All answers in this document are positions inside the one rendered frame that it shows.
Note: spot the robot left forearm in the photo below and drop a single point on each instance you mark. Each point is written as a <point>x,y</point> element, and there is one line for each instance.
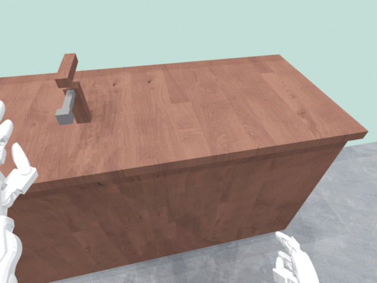
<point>10,250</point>

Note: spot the robot right hand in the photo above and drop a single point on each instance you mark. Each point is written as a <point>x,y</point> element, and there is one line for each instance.
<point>299,266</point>

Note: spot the tap lever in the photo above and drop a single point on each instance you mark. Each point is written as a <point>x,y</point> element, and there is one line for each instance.
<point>64,115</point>

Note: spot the counter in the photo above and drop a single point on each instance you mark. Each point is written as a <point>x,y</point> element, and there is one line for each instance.
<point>163,159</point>

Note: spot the robot left hand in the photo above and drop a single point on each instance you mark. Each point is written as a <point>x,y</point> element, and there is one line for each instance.
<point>19,180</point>

